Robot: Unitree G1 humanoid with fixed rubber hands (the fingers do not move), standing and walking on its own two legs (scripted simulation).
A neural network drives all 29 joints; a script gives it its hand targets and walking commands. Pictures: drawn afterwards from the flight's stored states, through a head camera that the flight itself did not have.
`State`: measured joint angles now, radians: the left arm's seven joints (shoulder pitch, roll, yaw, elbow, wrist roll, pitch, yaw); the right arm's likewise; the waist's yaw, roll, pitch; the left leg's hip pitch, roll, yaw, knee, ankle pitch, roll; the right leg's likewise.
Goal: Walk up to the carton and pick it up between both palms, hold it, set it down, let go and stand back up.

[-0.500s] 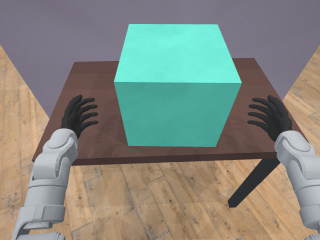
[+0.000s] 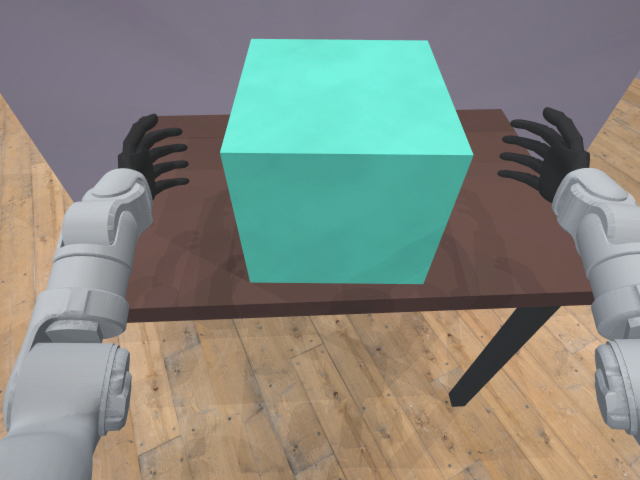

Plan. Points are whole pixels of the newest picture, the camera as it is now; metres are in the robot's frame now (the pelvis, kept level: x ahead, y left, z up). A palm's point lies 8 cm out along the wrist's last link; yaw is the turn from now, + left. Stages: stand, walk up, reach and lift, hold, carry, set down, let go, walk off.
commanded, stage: reach and lift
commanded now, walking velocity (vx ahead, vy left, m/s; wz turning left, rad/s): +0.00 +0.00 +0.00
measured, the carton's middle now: (338, 162) +0.56 -0.03 +0.07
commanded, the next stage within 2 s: none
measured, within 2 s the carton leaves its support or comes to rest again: neither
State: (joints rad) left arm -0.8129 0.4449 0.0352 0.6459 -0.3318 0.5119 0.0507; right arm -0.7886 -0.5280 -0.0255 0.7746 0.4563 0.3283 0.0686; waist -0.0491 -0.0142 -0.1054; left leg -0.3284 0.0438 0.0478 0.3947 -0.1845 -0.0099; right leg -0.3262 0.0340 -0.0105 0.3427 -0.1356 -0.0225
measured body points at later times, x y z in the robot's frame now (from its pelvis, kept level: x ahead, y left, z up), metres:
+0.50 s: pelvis +0.01 -0.01 +0.00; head +0.05 +0.01 +0.45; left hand +0.50 +0.21 +0.21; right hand +0.46 -0.29 +0.23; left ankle +0.00 +0.12 -0.74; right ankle +0.02 -0.10 -0.74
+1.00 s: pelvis +0.01 -0.01 -0.01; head +0.07 +0.02 +0.44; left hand +0.52 +0.25 +0.23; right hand +0.50 -0.26 +0.25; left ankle +0.00 +0.12 -0.74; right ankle +0.02 -0.10 -0.74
